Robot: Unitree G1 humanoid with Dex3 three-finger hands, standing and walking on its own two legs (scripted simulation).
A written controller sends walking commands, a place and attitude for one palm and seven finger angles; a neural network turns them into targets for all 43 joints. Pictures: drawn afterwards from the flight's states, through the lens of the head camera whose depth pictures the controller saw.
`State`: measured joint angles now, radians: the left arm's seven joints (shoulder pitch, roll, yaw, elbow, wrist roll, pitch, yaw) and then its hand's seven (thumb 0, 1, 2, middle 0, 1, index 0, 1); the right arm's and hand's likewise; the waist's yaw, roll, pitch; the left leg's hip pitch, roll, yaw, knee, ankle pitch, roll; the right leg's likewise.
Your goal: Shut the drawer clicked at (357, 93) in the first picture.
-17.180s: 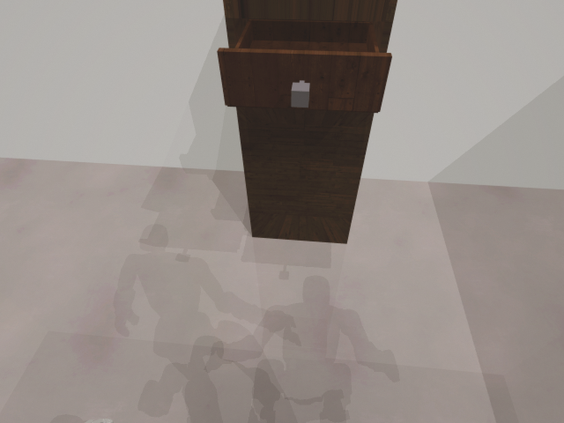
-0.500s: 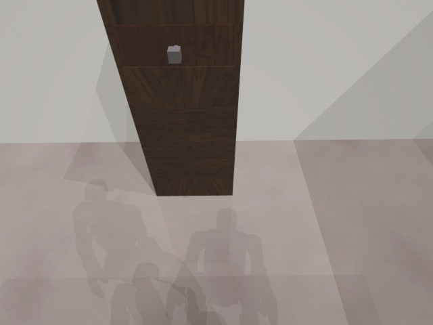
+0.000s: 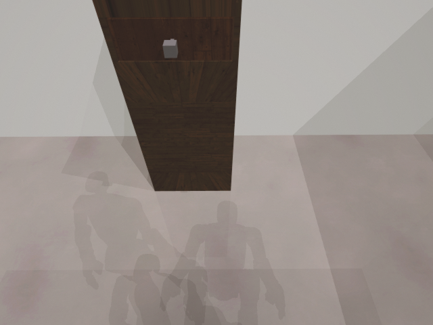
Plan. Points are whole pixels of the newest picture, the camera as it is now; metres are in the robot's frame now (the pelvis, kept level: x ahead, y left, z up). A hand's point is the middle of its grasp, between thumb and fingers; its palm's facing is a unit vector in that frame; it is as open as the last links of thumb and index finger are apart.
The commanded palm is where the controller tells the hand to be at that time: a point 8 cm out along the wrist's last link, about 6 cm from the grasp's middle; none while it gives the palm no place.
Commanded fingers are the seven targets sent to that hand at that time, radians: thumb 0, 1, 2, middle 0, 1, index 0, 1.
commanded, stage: look to check the result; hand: left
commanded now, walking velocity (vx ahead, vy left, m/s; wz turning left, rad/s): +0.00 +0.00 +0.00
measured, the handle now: (171, 46) +0.87 +0.19 +0.09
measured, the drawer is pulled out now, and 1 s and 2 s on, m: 0.00 0.00 0.00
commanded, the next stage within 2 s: stand and wait in 0.24 s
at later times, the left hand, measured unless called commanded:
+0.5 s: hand out of the picture +0.07 +0.21 -0.16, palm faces +0.02 -0.96 -0.29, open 7.4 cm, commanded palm none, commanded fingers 0.00 0.90 0.90 -0.20 -0.30 -0.20 -0.30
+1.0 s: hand out of the picture +0.07 +0.21 -0.16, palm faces +0.00 -0.96 -0.29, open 7.4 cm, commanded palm none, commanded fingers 0.00 0.90 0.90 -0.20 -0.30 -0.20 -0.30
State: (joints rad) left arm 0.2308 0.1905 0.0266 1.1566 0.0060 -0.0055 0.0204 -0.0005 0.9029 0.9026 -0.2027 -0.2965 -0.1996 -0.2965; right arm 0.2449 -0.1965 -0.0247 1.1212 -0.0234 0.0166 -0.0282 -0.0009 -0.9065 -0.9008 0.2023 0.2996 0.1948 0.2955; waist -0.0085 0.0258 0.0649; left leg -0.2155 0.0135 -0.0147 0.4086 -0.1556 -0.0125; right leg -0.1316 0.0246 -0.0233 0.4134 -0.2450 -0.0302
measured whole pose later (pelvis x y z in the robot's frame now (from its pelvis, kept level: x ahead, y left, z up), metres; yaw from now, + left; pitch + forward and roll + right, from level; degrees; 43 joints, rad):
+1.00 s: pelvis +0.02 -0.01 +0.00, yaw -1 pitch -2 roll +0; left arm 0.16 0.25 0.02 1.15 0.00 -0.01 0.01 0.00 0.90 0.90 -0.20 -0.30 -0.20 -0.30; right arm 0.17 -0.27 -0.01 1.13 -0.02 0.01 -0.02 0.00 -0.90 -0.90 0.20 0.30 0.20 0.30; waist -0.01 0.02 0.06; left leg -0.15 0.03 -0.01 0.34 -0.15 -0.03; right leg -0.07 0.04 -0.01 0.33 -0.23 -0.04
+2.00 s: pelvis +0.02 -0.01 +0.01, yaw -1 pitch -2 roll +0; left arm 0.15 0.27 0.02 1.15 0.00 -0.02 0.01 0.00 0.90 0.90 -0.20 -0.30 -0.20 -0.30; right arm 0.15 -0.28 -0.01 1.13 -0.02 0.01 -0.02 0.00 -0.90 -0.90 0.20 0.30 0.20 0.30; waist -0.01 0.02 0.05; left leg -0.14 0.02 0.00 0.32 -0.14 -0.02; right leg -0.06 0.03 -0.01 0.32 -0.22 -0.04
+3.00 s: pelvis +0.02 -0.01 +0.01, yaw -1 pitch -2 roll +0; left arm 0.14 0.29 0.02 1.14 0.00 -0.02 0.01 0.00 0.90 0.90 -0.20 -0.30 -0.20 -0.30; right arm 0.14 -0.29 -0.01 1.13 -0.02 0.00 -0.02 0.00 -0.90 -0.90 0.20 0.30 0.20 0.30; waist -0.01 0.01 0.05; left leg -0.13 0.03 0.00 0.31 -0.14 -0.03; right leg -0.05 0.04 -0.01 0.30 -0.22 -0.04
